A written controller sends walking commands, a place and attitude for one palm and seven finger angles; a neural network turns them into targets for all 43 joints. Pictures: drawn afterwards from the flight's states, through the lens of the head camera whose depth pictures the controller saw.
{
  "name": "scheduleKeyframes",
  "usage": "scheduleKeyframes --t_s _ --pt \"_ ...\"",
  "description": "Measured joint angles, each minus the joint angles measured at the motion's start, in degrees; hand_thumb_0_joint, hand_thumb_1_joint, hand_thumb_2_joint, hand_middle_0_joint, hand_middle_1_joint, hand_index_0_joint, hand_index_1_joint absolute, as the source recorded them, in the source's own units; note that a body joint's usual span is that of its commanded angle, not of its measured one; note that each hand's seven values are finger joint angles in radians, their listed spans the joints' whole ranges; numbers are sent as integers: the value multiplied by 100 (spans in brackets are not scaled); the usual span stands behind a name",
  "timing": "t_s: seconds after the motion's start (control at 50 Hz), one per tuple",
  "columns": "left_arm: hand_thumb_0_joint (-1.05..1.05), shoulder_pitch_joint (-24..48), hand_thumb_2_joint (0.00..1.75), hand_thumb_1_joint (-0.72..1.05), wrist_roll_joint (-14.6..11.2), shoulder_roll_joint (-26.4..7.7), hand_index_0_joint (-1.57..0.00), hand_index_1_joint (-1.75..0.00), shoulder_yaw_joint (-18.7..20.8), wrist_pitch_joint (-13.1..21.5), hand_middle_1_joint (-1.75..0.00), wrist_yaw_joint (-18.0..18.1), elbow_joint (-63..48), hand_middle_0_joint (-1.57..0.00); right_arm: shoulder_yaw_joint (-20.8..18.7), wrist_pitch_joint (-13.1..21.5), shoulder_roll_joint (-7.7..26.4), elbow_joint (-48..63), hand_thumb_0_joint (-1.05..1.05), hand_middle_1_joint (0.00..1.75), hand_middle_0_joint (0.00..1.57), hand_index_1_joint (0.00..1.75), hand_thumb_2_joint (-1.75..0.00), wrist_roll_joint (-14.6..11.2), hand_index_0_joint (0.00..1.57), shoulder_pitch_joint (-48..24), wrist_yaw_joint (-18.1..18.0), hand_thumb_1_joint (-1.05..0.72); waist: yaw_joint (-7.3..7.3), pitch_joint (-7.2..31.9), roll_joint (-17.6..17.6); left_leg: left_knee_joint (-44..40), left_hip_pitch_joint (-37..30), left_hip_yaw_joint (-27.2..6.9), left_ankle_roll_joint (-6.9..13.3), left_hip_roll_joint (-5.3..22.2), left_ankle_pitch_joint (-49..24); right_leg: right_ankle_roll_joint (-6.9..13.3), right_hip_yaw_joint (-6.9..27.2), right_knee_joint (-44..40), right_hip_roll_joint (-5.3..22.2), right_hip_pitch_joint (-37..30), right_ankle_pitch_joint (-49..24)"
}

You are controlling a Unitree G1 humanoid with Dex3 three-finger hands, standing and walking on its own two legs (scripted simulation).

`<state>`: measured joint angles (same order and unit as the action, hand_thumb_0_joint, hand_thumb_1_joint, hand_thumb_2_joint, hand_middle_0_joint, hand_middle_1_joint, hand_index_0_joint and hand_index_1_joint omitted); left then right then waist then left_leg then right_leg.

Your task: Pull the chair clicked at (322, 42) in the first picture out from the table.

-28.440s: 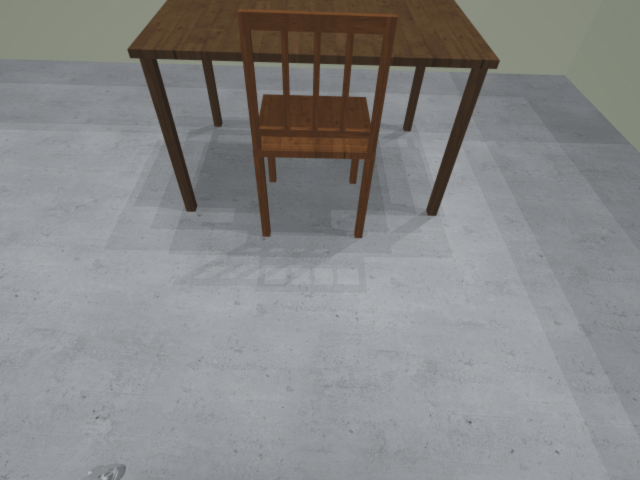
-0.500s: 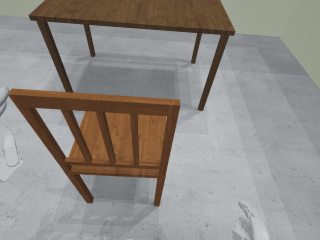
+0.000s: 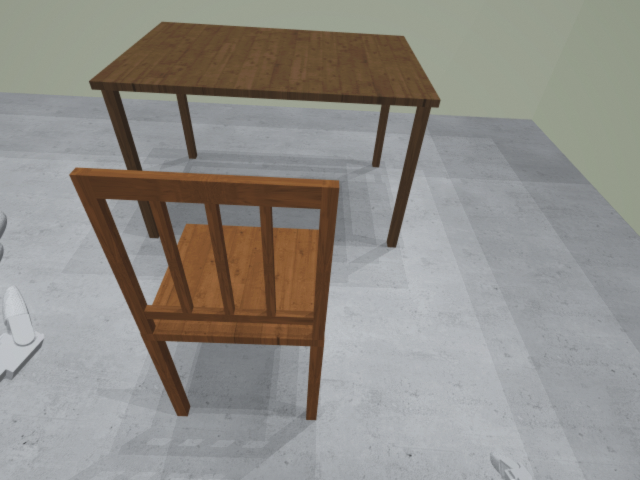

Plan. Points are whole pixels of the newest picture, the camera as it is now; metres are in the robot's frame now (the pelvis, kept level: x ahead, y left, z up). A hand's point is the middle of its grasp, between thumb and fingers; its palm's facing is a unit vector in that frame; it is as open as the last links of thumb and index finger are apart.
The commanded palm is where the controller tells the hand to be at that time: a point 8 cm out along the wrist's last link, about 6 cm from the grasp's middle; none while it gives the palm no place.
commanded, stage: stop stepping back and stand still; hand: left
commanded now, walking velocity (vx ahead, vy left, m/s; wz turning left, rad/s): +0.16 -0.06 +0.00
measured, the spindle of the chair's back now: (221, 263) +0.54 +0.20 -0.08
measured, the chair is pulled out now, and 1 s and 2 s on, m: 0.67 0.67 0.67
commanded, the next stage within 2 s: let the arm hang, fingers relaxed in 0.26 s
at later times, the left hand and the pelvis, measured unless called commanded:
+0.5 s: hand (121, 446) +0.18 +0.24 -0.03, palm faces +0.22 -0.90 -0.36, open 7.4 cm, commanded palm none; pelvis -0.01 -0.01 +0.00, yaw +4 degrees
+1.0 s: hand out of the picture -0.06 +0.17 -0.16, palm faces +0.04 -0.97 -0.23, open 7.3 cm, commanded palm none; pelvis -0.02 -0.02 +0.01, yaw +2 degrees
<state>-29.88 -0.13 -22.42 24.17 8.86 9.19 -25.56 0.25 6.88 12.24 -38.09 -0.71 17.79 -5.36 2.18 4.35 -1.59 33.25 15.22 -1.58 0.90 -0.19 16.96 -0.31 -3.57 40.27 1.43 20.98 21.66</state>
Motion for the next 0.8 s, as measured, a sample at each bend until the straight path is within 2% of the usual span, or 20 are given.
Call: scheduleKeyframes --t_s 0.04,0.06,0.1,0.14,0.18,0.22,0.26,0.3,0.36,0.38,0.4,0.44,0.5,0.54,0.6,0.62,0.64,0.7,0.8 --pt "2 -135 90 89 41 -73 -21 -30 -43 27 -30 -62 29 -21 9 59 -64 42 1 30 20 30 -90 1 20 126 29 -90 43 69 63 -7 35 -73 -16 3 1 11 -38 -367 -75 -324 -44" --pt "2 -173 90 89 45 -138 -21 -30 -36 70 -30 -90 6 -21 31 82 -95 42 1 30 20 30 -90 10 20 156 46 -90 11 77 44 57 99 -66 -38 -2 25 67 -6 -729 -97 -480 -209" --pt "2 -132 90 89 29 -141 -21 -30 -70 150 -30 -139 -1 -21 56 61 -97 -76 1 30 20 30 -90 37 20 83 65 -90 -77 -19 149 318 228 -133 3 70 326 205 -57 -857 -199 -478 -727" --pt "2 -42 90 89 -1 -112 -21 -30 -124 175 -30 -150 -40 -21 56 23 -102 -219 1 30 20 30 -90 33 20 30 81 -90 -165 -60 141 676 335 -91 56 50 581 269 -81 -897 -209 -481 -793" --pt "2 8 90 88 -40 -51 -22 -30 -130 192 -30 -124 -96 -21 79 -9 -93 -292 1 30 20 30 -90 41 20 0 80 -90 -220 -60 57 568 215 76 112 15 601 272 -52 -978 -165 -513 -814" --pt "2 37 90 88 -55 -1 -22 -30 -97 219 -30 -85 -152 -21 95 9 -36 -220 1 30 20 30 -90 62 20 -29 41 -90 -203 -77 78 -112 -31 100 153 39 332 234 -77 -934 -164 -468 -803" --pt "1 49 90 89 -46 -8 -22 -30 -43 235 -30 -59 -102 -21 79 26 -51 -159 1 30 20 30 -90 34 20 -122 13 -90 -214 -164 13 -225 -96 180 37 -5 -226 176 -5 -801 -103 -450 -716" --pt "1 -10 90 89 -13 -20 -21 -30 -27 192 -30 -72 69 -21 69 41 -78 -88 1 30 20 30 -90 -4 20 -160 1 -90 -196 -113 26 -287 -156 229 -5 -29 -223 112 48 -785 -77 -469 -571" --pt "1 23 90 89 22 -20 -21 -30 -82 123 -30 -103 299 -21 62 104 -109 -2 1 30 20 30 -90 -20 20 -207 14 -90 -179 -96 116 -317 -164 182 -28 -10 -169 147 1 -1023 -103 -570 -877" --pt "1 178 90 89 88 -34 -21 -30 -221 203 -30 -172 598 -21 5 237 -95 -107 1 30 20 30 -90 -4 20 -250 116 -90 -194 -93 168 -257 -88 135 -54 3 -168 170 -47 -1030 -114 -546 -871" --pt "1 437 90 89 150 -20 -21 -30 -445 132 -30 -321 1063 -20 -55 233 -55 -226 1 30 20 30 -90 32 20 -310 235 -90 -225 -78 219 -163 17 86 -70 -6 -152 182 -97 -967 -101 -477 -828" --pt "1 981 90 89 202 180 -21 -30 -956 -293 -30 -579 2270 -20 -100 -49 29 -469 1 30 20 30 -90 102 20 -449 394 -90 -259 -45 299 0 175 1 -72 -51 -111 185 -181 -815 -52 -362 -729" --pt "0 1506 90 90 219 630 -20 -30 -1595 -924 -30 -757 4272 -19 -61 -459 46 -732 1 30 20 30 -90 194 20 -578 514 -90 -208 -116 287 144 235 -43 -49 -124 -58 187 -224 -596 28 -290 -608" --pt "1 1593 90 91 211 906 -20 -30 -1959 -1193 -30 -827 5406 -19 1 -598 -20 -862 1 30 20 30 -90 226 20 -594 542 -90 -151 -249 186 122 168 -14 -48 -141 -62 180 -192 -544 48 -312 -583" --pt "1 1455 90 91 184 1298 -20 -30 -2427 -1339 -30 -920 6687 -19 101 -675 -145 -1088 0 30 20 30 -90 228 20 -519 539 -90 -113 -476 13 -57 23 43 -63 -86 -137 184 -135 -718 -14 -425 -691" --pt "0 1387 90 93 105 1416 -20 -30 -2427 -1297 -30 -886 6968 -20 120 -682 -189 -1177 0 30 20 30 -90 221 20 -461 531 -90 -119 -542 -39 -125 -3 40 -73 -58 -175 199 -139 -816 -45 -464 -747" --pt "-3 1375 89 97 26 1432 -21 -30 -2267 -1187 -30 -775 7104 -20 125 -685 -242 -1273 0 30 20 30 -90 210 20 -375 514 -90 -161 -601 -86 -188 -9 9 -89 -32 -220 218 -170 -926 -74 -499 -809" --pt "-6 1314 89 103 98 1213 -21 -30 -2261 -1065 -30 -779 7482 -21 74 -741 -287 -1574 0 30 20 30 -90 207 20 -145 440 -92 -282 -715 -94 -364 -58 -41 -131 33 -338 265 -221 -1228 -149 -614 -979" --pt "-4 1066 89 99 115 1001 -21 -30 -2385 -1065 -30 -833 8134 -20 0 -798 -200 -1926 0 30 20 30 -90 187 20 164 411 -92 -288 -751 79 -547 -147 -27 -137 65 -420 279 -208 -1468 -189 -719 -1103"
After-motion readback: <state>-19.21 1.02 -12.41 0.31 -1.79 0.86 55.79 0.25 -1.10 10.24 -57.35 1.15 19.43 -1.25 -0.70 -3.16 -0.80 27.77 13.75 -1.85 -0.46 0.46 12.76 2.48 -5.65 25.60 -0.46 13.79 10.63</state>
